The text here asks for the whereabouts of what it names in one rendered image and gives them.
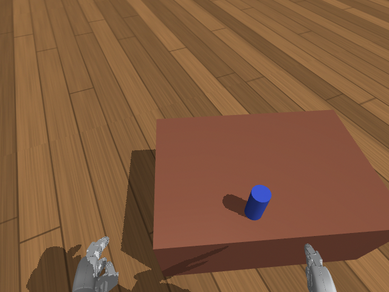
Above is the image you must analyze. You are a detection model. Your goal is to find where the left robot hand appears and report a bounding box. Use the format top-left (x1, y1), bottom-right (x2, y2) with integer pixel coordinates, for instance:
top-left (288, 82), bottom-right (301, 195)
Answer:
top-left (72, 236), bottom-right (119, 292)

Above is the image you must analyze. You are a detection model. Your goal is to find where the can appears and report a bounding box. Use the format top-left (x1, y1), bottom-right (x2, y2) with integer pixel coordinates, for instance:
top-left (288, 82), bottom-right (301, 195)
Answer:
top-left (244, 185), bottom-right (272, 220)

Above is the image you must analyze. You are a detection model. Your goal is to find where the right robot hand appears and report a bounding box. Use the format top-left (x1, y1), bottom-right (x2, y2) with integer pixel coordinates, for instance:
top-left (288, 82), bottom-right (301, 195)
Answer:
top-left (305, 243), bottom-right (337, 292)

